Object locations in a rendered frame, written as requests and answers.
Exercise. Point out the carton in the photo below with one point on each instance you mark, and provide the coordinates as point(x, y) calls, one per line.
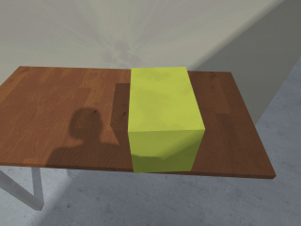
point(165, 127)

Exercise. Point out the table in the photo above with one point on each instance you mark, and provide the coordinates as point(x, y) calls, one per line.
point(77, 119)

